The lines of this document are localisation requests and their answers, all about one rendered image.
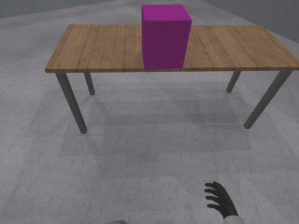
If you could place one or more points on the robot right hand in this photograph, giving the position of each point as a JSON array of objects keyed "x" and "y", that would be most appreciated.
[{"x": 226, "y": 206}]

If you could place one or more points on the carton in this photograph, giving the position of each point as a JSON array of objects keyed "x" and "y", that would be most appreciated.
[{"x": 165, "y": 31}]

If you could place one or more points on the robot right forearm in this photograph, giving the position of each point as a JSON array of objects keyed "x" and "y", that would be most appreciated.
[{"x": 234, "y": 220}]

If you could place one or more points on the table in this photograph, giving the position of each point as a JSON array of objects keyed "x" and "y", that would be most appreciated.
[{"x": 117, "y": 48}]

